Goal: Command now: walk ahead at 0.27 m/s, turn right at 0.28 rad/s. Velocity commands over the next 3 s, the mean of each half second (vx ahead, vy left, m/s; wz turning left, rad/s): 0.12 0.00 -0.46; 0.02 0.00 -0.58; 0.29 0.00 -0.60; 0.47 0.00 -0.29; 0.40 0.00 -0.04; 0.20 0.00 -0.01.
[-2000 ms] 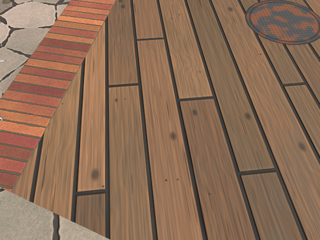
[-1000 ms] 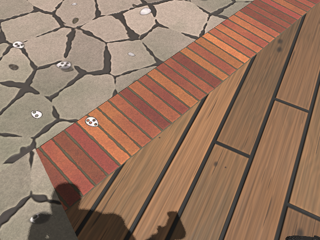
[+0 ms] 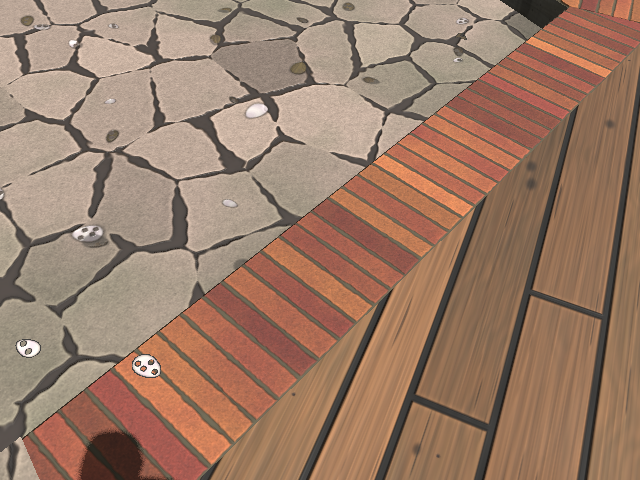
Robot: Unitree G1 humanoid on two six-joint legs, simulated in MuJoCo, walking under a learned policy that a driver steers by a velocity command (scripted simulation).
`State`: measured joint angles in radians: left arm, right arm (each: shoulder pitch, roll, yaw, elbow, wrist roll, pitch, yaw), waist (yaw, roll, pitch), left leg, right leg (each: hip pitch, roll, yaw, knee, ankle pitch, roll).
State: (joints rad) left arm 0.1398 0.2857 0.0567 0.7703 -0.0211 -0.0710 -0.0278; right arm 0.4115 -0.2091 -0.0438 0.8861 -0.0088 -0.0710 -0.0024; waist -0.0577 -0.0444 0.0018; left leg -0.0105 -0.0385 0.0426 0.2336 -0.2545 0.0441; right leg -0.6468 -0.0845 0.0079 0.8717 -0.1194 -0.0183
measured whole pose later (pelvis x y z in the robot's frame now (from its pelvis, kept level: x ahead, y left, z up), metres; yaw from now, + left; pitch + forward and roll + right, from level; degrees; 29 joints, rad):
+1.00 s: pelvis +0.19 -0.01 -0.01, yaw -34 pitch +2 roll -1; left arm 0.18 0.30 0.08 0.60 -0.02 0.07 -0.01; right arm 0.16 -0.26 -0.06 0.69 0.00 0.02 -0.04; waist -0.02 -0.01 0.04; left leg -0.26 0.08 0.09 0.48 -0.25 -0.02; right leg -0.45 -0.02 0.00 0.85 -0.39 0.08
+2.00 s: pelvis +0.44 -0.35 -0.02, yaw -59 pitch +3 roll +2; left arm 0.05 0.26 0.02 0.60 -0.01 -0.07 -0.04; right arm 0.42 -0.30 -0.06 0.87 0.03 -0.07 0.01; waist -0.11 -0.03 0.02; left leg 0.06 0.00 0.04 0.27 -0.38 -0.03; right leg -0.55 -0.04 0.01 0.54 -0.06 -0.05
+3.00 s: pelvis +0.63 -0.68 +0.00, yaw -60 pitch +1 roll +1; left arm 0.38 0.25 0.05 0.91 0.00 -0.05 0.03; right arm 0.14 -0.29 -0.05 0.83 0.02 -0.05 0.01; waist 0.05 0.03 -0.03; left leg -0.47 -0.03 0.01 0.82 -0.32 0.04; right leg -0.16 -0.03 0.01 0.41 -0.27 -0.01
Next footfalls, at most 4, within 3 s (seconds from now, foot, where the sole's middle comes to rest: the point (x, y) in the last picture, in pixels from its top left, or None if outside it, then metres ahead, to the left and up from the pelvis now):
0.16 right None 0.26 -0.13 -0.78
0.66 left None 0.30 0.08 -0.78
1.10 right None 0.15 -0.14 -0.78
1.56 left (394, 473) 0.50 -0.18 -0.78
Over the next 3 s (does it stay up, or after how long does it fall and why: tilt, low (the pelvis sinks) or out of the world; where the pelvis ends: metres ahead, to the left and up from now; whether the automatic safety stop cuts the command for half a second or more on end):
stays up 0.63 -0.68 0.00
